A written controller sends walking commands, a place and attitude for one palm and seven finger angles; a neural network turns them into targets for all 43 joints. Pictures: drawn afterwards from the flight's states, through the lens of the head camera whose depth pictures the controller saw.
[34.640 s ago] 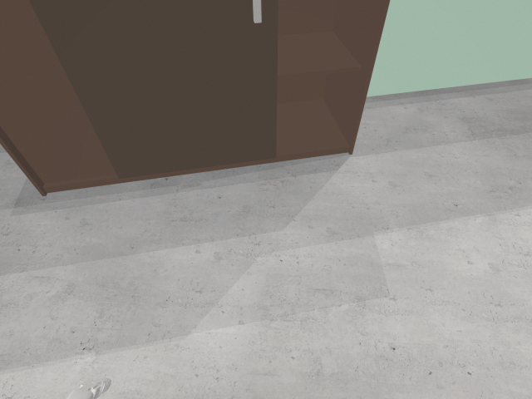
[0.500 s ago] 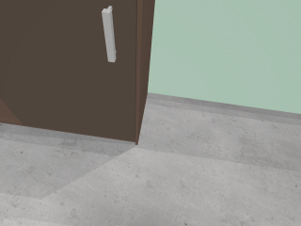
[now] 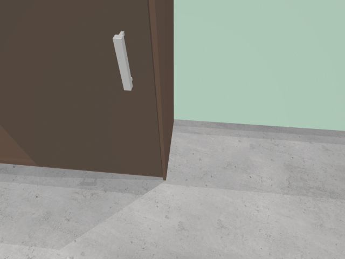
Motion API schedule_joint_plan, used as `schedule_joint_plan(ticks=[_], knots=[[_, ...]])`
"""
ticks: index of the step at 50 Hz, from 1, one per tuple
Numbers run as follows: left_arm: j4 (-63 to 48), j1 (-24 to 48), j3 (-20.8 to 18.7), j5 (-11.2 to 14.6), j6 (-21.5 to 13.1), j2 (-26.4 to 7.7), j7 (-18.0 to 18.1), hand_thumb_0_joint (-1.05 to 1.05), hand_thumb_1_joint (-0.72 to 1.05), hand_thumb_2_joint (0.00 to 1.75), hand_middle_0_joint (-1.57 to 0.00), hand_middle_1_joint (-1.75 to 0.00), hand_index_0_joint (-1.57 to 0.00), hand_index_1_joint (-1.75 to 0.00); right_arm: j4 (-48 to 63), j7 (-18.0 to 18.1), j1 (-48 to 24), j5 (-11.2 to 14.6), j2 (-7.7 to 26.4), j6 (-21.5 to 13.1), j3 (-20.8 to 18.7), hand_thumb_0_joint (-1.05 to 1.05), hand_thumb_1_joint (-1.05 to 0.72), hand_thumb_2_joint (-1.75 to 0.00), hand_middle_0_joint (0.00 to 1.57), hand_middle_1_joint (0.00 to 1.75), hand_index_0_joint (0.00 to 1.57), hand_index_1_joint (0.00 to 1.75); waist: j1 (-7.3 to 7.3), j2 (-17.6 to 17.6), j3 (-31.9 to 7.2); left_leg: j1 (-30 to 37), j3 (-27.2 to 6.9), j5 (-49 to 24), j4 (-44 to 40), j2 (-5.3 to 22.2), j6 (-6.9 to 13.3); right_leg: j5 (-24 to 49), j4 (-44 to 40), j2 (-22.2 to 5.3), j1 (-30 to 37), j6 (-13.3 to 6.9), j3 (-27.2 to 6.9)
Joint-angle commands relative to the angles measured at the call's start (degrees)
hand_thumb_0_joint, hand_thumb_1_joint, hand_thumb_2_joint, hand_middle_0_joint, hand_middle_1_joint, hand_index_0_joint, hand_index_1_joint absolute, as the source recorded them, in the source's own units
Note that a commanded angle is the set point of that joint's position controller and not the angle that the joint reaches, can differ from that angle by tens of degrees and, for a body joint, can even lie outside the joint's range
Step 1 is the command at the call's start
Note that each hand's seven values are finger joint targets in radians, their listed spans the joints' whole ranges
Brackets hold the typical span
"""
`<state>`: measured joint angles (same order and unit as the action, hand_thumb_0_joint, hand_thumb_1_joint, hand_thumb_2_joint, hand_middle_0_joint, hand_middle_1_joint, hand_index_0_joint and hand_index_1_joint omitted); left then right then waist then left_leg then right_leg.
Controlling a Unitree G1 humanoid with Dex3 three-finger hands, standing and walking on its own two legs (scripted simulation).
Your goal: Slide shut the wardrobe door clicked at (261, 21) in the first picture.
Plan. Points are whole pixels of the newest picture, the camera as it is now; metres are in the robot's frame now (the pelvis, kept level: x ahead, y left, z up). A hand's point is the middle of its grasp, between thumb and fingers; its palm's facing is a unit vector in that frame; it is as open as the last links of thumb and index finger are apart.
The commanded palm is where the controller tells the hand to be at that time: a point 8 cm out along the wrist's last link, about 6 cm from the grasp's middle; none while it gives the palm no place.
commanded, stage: let the arm hang, fingers relaxed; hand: left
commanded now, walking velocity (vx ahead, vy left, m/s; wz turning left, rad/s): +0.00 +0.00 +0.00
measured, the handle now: (125, 61) +0.69 +0.21 +0.10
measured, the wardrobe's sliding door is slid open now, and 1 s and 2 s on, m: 0.00 0.00 0.00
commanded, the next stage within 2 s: look to check the result in 0.18 s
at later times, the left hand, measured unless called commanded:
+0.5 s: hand out of the picture +0.09 +0.22 -0.16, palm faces -0.04 -0.94 -0.33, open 7.4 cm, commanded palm none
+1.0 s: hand out of the picture +0.12 +0.21 -0.15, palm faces -0.04 -0.94 -0.35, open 7.4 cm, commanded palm none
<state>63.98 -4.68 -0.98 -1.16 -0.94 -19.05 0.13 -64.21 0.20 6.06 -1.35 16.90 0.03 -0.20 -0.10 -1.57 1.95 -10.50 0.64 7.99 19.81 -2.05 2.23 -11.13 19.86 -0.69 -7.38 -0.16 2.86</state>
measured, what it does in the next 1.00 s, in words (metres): stands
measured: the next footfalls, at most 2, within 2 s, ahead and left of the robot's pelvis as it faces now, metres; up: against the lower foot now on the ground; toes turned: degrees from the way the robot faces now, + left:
none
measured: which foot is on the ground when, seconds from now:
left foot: down 0.00-1.00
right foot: down 0.00-1.00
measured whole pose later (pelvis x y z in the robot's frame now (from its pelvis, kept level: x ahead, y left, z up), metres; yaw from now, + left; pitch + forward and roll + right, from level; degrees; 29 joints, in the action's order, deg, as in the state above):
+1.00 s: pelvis +0.03 -0.04 +0.00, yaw -2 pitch -2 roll +0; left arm 64.3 -6.0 -0.7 -0.8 -1.3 -18.0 0.5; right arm -64.7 0.9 6.2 -1.0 18.7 0.2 -0.2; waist -0.3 -1.2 2.5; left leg -5.5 1.3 10.0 17.1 0.9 -0.8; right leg -12.2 16.3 2.3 -2.6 -2.9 1.9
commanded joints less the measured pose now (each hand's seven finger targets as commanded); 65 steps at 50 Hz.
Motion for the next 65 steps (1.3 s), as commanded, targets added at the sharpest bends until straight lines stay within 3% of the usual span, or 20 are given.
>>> schedule_joint_plan(ticks=[1, 9, 20, 23, 44, 48, 65], knots=[[-2.6, 0.7, -1.6, 0.2, -0.9, -10.2, 0.5, 0.00, 0.90, 0.90, -0.20, -0.30, -0.20, -0.30, 2.7, 0.5, -1.1, 0.2, 11.7, -1.4, -2.0, 0.00, -0.90, -0.90, 0.20, 0.30, 0.20, 0.30, 0.05, 1.9, -3.7, 2.1, -7.9, -6.2, -4.6, 9.3, -0.2, 3.9, -3.5, -6.6, 0.9, -2.1, -5.8], [-3.3, 1.2, -1.7, 0.3, -1.1, -10.6, 0.6, 0.00, 0.90, 0.90, -0.20, -0.30, -0.20, -0.30, 2.9, 0.7, -2.3, 0.3, 12.3, -1.6, -1.9, 0.00, -0.90, -0.90, 0.20, 0.30, 0.20, 0.30, -0.09, 1.0, -5.1, 4.5, -6.9, -10.7, -3.7, 9.3, -0.6, 9.1, -3.9, -7.2, 2.4, -2.3, -6.1], [-2.6, 0.2, -1.6, 0.5, -1.2, -10.5, 0.8, 0.00, 0.90, 0.90, -0.20, -0.30, -0.20, -0.30, 2.6, 1.0, -1.7, 0.5, 12.5, -1.3, -1.7, 0.00, -0.90, -0.90, 0.20, 0.30, 0.20, 0.30, -0.37, 0.2, -4.5, 6.1, -6.0, -10.0, -3.6, 9.5, -1.0, 11.2, -5.1, -7.3, 3.0, -2.6, -6.9], [-2.3, -0.6, -1.6, 0.5, -1.3, -10.6, 0.9, 0.00, 0.90, 0.90, -0.20, -0.30, -0.20, -0.30, 2.6, 1.1, -1.4, 0.6, 12.6, -1.2, -1.8, 0.00, -0.90, -0.90, 0.20, 0.30, 0.20, 0.30, -0.30, 1.7, -5.6, 7.4, -5.7, -11.0, -3.1, 9.7, -0.9, 12.7, -5.0, -7.1, 3.2, -2.6, -6.9], [-2.6, 0.0, -1.8, 0.5, -1.3, -10.9, 1.1, 0.00, 0.90, 0.90, -0.20, -0.30, -0.20, -0.30, 2.6, 1.2, -1.1, 0.5, 12.5, -1.0, -2.0, 0.00, -0.90, -0.90, 0.20, 0.30, 0.20, 0.30, -0.37, 2.0, -3.4, 7.5, -4.7, -10.0, -3.6, 9.9, -1.4, 15.3, -5.6, -7.1, 3.0, -2.6, -7.9], [-2.9, -0.2, -1.9, 0.5, -1.5, -11.2, 1.2, 0.00, 0.90, 0.90, -0.20, -0.30, -0.20, -0.30, 2.7, 1.3, -0.8, 0.6, 12.6, -1.0, -2.0, 0.00, -0.90, -0.90, 0.20, 0.30, 0.20, 0.30, -0.35, 2.1, -4.8, 8.1, -4.3, -11.0, -3.1, 9.9, -1.5, 18.3, -5.4, -7.1, 4.3, -2.5, -8.1], [-2.8, 0.2, -1.8, 0.7, -1.4, -11.3, 1.1, 0.00, 0.90, 0.90, -0.20, -0.30, -0.20, -0.30, 2.3, 1.3, -0.3, 0.5, 12.7, -0.7, -2.1, 0.00, -0.90, -0.90, 0.20, 0.30, 0.20, 0.30, -0.52, 1.8, -2.3, 7.3, -3.6, -6.5, -3.6, 9.9, -1.9, 15.0, -6.8, -7.1, 2.8, -2.1, -9.3]])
